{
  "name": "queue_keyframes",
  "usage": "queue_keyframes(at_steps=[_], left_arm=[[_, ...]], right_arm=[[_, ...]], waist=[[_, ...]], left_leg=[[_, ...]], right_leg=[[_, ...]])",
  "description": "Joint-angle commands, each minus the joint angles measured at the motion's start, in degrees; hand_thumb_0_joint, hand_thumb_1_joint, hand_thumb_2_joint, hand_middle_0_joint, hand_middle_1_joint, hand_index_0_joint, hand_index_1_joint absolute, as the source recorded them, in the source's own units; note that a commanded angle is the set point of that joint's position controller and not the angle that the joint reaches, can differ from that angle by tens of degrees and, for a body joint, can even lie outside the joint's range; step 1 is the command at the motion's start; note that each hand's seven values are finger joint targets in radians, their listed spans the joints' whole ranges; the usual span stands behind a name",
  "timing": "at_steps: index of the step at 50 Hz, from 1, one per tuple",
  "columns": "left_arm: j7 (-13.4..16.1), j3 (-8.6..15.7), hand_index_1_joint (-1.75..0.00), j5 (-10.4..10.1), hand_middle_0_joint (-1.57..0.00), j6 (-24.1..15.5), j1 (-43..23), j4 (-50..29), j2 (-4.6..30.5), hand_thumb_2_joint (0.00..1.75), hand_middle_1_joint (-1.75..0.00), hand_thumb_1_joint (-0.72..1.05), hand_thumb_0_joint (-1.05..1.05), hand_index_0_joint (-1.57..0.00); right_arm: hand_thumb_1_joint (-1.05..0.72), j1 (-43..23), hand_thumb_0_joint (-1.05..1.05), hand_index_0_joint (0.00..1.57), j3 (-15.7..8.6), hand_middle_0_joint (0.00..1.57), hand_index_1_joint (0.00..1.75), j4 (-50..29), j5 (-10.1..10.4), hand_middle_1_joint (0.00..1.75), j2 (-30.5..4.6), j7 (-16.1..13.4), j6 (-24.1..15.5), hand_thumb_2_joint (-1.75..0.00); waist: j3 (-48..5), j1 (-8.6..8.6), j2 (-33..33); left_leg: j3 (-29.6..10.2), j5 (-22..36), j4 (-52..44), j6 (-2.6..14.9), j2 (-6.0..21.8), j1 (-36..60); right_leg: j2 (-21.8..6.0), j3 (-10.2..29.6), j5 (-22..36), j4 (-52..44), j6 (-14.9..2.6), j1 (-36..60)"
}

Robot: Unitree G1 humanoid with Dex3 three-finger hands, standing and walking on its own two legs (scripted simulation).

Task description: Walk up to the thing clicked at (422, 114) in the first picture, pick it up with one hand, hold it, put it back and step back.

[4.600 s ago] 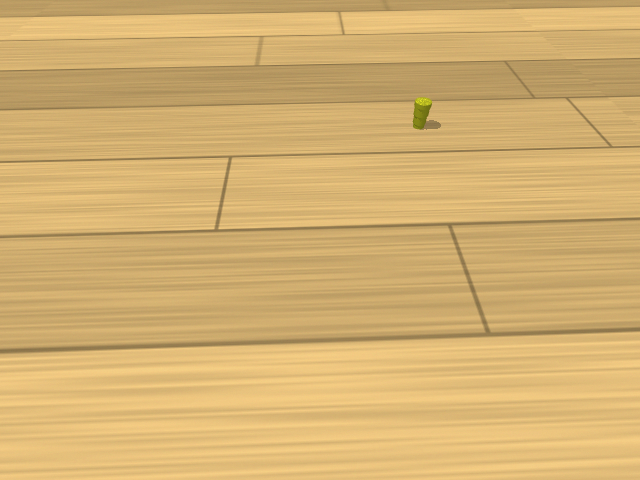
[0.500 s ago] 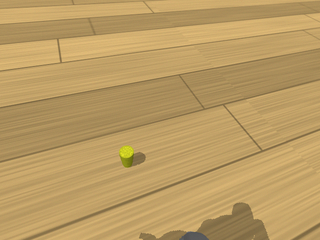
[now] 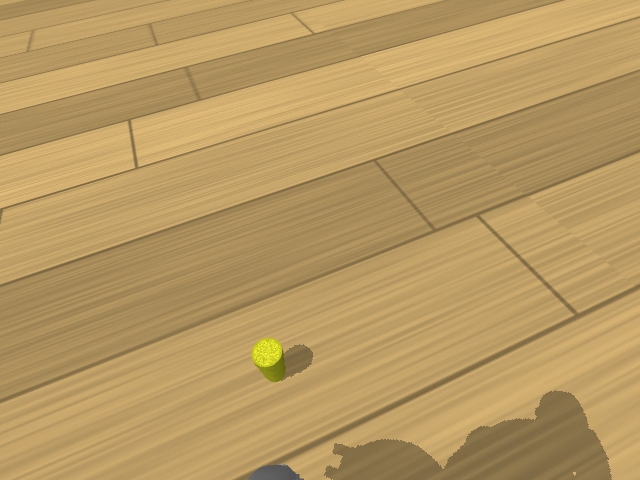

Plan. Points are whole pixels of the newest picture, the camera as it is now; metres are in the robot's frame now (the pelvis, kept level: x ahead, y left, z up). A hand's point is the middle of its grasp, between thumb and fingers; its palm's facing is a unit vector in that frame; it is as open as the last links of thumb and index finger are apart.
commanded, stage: walk up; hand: left
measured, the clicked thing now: (271, 363) +0.56 +0.25 -0.69
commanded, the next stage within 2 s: none
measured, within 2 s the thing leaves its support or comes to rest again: neither
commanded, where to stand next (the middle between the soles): +0.24 +0.03 m, yaw +2 degrees
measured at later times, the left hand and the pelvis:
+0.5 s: hand (122, 465) +0.18 +0.33 -0.16, palm faces -0.05 -0.94 -0.34, open 7.4 cm; pelvis +0.13 +0.06 +0.00, yaw +0 degrees
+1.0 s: hand (161, 410) +0.25 +0.30 -0.15, palm faces +0.01 -0.94 -0.34, open 7.4 cm; pelvis +0.17 +0.04 -0.01, yaw +1 degrees
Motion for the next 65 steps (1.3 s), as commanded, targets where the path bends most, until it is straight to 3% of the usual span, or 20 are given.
queue_keyframes(at_steps=[1, 7, 10, 11, 12, 13, 14, 17, 19, 29, 33, 35, 36, 48, 49, 51, 52, 57, 62, 65], left_arm=[[1.02, 5.35, -0.3, 0.54, -0.2, -0.96, 1.55, -4.18, 17.23, 0.9, -0.3, 0.9, 0.0, -0.2], [0.23, 5.46, -0.3, 0.75, -0.2, -0.27, 1.1, -5.17, 18.05, 0.9, -0.3, 0.9, 0.0, -0.2], [0.1, 4.15, -0.3, 0.93, -0.2, 0.48, 0.11, -5.62, 15.59, 0.9, -0.3, 0.9, 0.0, -0.2], [0.02, 3.07, -0.3, 1.32, -0.2, 0.66, 2.33, -5.92, 12.07, 0.9, -0.3, 0.9, 0.0, -0.2], [0.07, 1.77, -0.3, 0.47, -0.2, 0.9, 4.33, -5.79, 7.55, 0.9, -0.3, 0.9, 0.0, -0.2], [1.05, 3.48, -0.3, 0.57, -0.2, 1.72, 5.19, -3.86, 13.81, 0.9, -0.3, 0.9, 0.0, -0.2], [1.36, 3.99, -0.3, 0.9, -0.2, 1.82, 3.79, -3.48, 16.92, 0.9, -0.3, 0.9, 0.0, -0.2], [0.65, 4.06, -0.3, 0.2, -0.2, 1.92, 5.84, -0.55, 15.51, 0.9, -0.3, 0.9, 0.0, -0.2], [0.19, 4.15, -0.3, 0.17, -0.2, 2.51, 7.03, 0.35, 14.62, 0.9, -0.3, 0.9, 0.0, -0.2], [1.56, 2.81, -0.3, 0.25, -0.2, 3.07, -0.76, 0.49, 9.43, 0.9, -0.3, 0.9, 0.0, -0.2], [2.31, 3.17, -0.3, 0.84, -0.2, 2.34, 1.23, 3.05, 11.73, 0.9, -0.3, 0.9, 0.0, -0.2], [2.21, 4.54, -0.3, 1.33, -0.2, 1.47, 0.6, 0.98, 17.27, 0.9, -0.3, 0.9, 0.0, -0.2], [2.13, 5.23, -0.3, 1.35, -0.2, 2.02, -2.27, 0.66, 20.04, 0.9, -0.3, 0.9, 0.0, -0.2], [1.17, 2.93, -0.3, 0.9, -0.2, 4.32, -9.85, -0.26, 12.51, 0.9, -0.3, 0.9, 0.0, -0.2], [1.06, 2.25, -0.3, 0.51, -0.2, 4.56, -9.7, -0.01, 10.57, 0.9, -0.3, 0.9, 0.0, -0.2], [1.02, 1.5, -0.3, -0.3, -0.2, 5.12, -8.86, 1.41, 8.62, 0.9, -0.3, 0.9, 0.0, -0.2], [1.2, 2.82, -0.3, 0.25, -0.2, 5.23, -8.79, 3.2, 12.18, 0.9, -0.3, 0.9, 0.0, -0.2], [1.37, 2.22, -0.3, 0.29, -0.2, 3.45, -6.07, 7.06, 10.79, 0.9, -0.3, 0.9, 0.0, -0.2], [1.33, 1.31, -0.3, 0.38, -0.2, 3.61, -10.14, 7.89, 11.84, 0.9, -0.3, 0.9, 0.0, -0.2], [1.4, 0.98, -0.3, 0.32, -0.2, 3.32, -9.36, 9.48, 11.53, 0.9, -0.3, 0.9, 0.0, -0.2]], right_arm=[[-0.9, 2.12, 0.0, 0.2, -3.5, 0.2, 0.3, -3.38, -0.62, 0.3, -9.27, 0.49, -0.76, -0.9], [-0.9, -0.85, 0.0, 0.2, -4.11, 0.2, 0.3, -3.4, -1.05, 0.3, -8.95, 0.84, -2.38, -0.9], [-0.9, 6.34, 0.0, 0.2, -5.23, 0.2, 0.3, -0.74, -1.45, 0.3, -10.64, -0.01, -3.06, -0.9], [-0.9, 11.87, 0.0, 0.2, -6.26, 0.2, 0.3, 0.58, -1.69, 0.3, -13.98, -0.74, -3.48, -0.9], [-0.9, 12.1, 0.0, 0.2, -6.81, 0.2, 0.3, -0.94, -2.19, 0.3, -18.13, -1.32, -3.98, -0.9], [-0.9, 9.06, 0.0, 0.2, -6.96, 0.2, 0.3, -2.76, -0.76, 0.3, -20.01, -1.23, -3.91, -0.9], [-0.9, 6.88, 0.0, 0.2, -7.01, 0.2, 0.3, -3.16, -0.02, 0.3, -19.43, -1.08, -3.56, -0.9], [-0.9, 3.49, 0.0, 0.2, -4.66, 0.2, 0.3, -4.09, -0.18, 0.3, -13.27, -1.82, -4.34, -0.9], [-0.9, 4.26, 0.0, 0.2, -4.63, 0.2, 0.3, -3.75, 0.01, 0.3, -13.3, -1.93, -4.78, -0.9], [-0.9, 1.52, 0.0, 0.2, -3.12, 0.2, 0.3, -3.79, -0.15, 0.3, -12.18, -3.35, -2.46, -0.9], [-0.9, -1.68, 0.0, 0.2, -1.48, 0.2, 0.3, -3.89, 0.96, 0.3, -8.43, -3.41, -0.95, -0.9], [-0.9, 4.21, 0.0, 0.2, 0.21, 0.2, 0.3, -3.13, 0.42, 0.3, -4.5, -3.1, -0.51, -0.9], [-0.9, 2.89, 0.0, 0.2, -1.54, 0.2, 0.3, -2.18, -0.04, 0.3, -9.55, -3.75, -0.13, -0.9], [-0.9, 2.77, 0.0, 0.2, -1.34, 0.2, 0.3, 6.07, -1.36, 0.3, -7.8, -3.45, -1.67, -0.9], [-0.9, 2.21, 0.0, 0.2, -1.66, 0.2, 0.3, 6.06, -1.77, 0.3, -8.96, -3.73, -1.92, -0.9], [-0.9, -3.76, 0.0, 0.2, -2.18, 0.2, 0.3, 4.14, -1.93, 0.3, -14.26, -3.86, -2.46, -0.9], [-0.9, -7.27, 0.0, 0.2, -2.26, 0.2, 0.3, 3.66, -1.36, 0.3, -15.34, -3.61, -2.22, -0.9], [-0.9, -8.77, 0.0, 0.2, -0.42, 0.2, 0.3, 4.48, -0.82, 0.3, -9.86, -3.07, -2.28, -0.9], [-0.9, -8.42, 0.0, 0.2, -0.71, 0.2, 0.3, 5.95, -0.7, 0.3, -10.36, -3.26, -1.14, -0.9], [-0.9, -10.49, 0.0, 0.2, -0.23, 0.2, 0.3, 6.31, -0.62, 0.3, -9.83, -3.35, -1.31, -0.9]], waist=[[-1.1, 0.24, -14.33], [-2.0, 0.37, -11.86], [-4.17, -4.45, -4.98], [-7.12, -7.0, 6.32], [-5.47, -5.96, 16.83], [-3.35, -5.24, 9.25], [0.27, -4.52, 7.14], [0.96, -1.93, 2.56], [-1.32, -1.46, 3.75], [-4.37, -1.71, 4.92], [-7.63, 0.94, -3.82], [-8.58, -0.62, -17.5], [-6.78, 0.73, -17.82], [-4.85, -2.07, -11.41], [-5.1, -2.44, -7.8], [-1.37, -0.69, 5.31], [2.28, -0.36, 4.17], [-4.4, 1.39, 2.83], [-4.89, -0.8, 1.5], [-5.32, -0.25, -1.62]], left_leg=[[0.04, 4.08, -7.8, -1.45, 2.37, -4.26], [2.98, 9.34, -22.66, -1.67, 1.31, 6.11], [5.46, 7.14, -25.98, -0.43, -1.89, 21.03], [-3.7, -3.96, -31.63, 1.6, 2.96, 28.53], [-29.46, -16.95, -41.66, 5.41, 16.01, 28.96], [-38.66, -24.51, -47.28, 10.18, 22.25, 22.29], [-38.55, -24.95, -47.09, 13.01, 22.91, 18.97], [-16.02, 1.11, -44.11, 5.82, 13.21, 16.44], [-11.27, 8.37, -42.97, 6.51, 12.05, 15.82], [-0.68, 42.83, -30.5, 8.77, 10.86, 13.48], [0.16, 19.18, -21.28, 3.93, 6.91, 7.68], [2.27, -10.27, -7.41, 0.72, -2.71, -1.93], [1.55, -15.02, -3.69, 0.86, -1.66, -2.21], [3.38, 6.4, -30.22, -0.61, -2.84, 16.24], [-0.31, 6.62, -33.44, 0.1, -0.6, 19.22], [-24.43, -20.2, -47.34, 5.79, 14.7, 9.77], [-24.06, -23.78, -48.21, 8.49, 16.44, 1.66], [-6.78, 9.51, -35.91, 2.14, 6.79, 8.7], [-6.29, -5.78, -39.11, 1.63, 4.84, 10.23], [-5.38, 5.5, -36.82, 1.79, 5.28, 12.6]], right_leg=[[-11.57, 10.47, -4.53, -14.67, -11.88, 1.27], [-11.69, 8.52, -11.5, -9.99, -10.72, -3.51], [-8.55, 5.2, -15.43, 1.5, -8.01, -12.7], [-5.19, 2.16, -12.75, 16.8, -5.78, -18.22], [3.53, 0.18, -17.82, 32.69, -1.6, -28.33], [2.24, 4.85, -18.93, 36.92, -2.23, -28.04], [-0.66, 7.0, -17.42, 38.17, -2.72, -27.7], [-2.63, 9.62, -6.86, 32.83, -1.55, -22.14], [-2.52, 7.5, -4.57, 31.44, -0.35, -18.75], [0.01, 0.64, 0.11, 11.43, 0.43, -6.41], [-1.13, 3.97, 8.97, -2.49, -2.19, 6.22], [-16.53, 28.9, -3.87, -11.12, -8.11, 9.27], [-19.71, 31.55, -12.4, -12.39, -14.07, 5.59], [-8.66, 11.06, -18.29, -6.53, -6.65, -9.35], [-7.5, 9.84, -19.43, -4.16, -4.61, -12.53], [0.67, 3.02, -15.1, 8.14, -0.17, -13.87], [-0.97, 4.62, -14.12, 12.69, -0.13, -8.21], [-0.96, 4.59, 1.83, -3.6, -0.57, 4.23], [-1.89, 6.26, -6.9, -3.93, -1.35, 2.51], [-3.03, 6.18, 1.89, -5.46, -1.34, 3.16]])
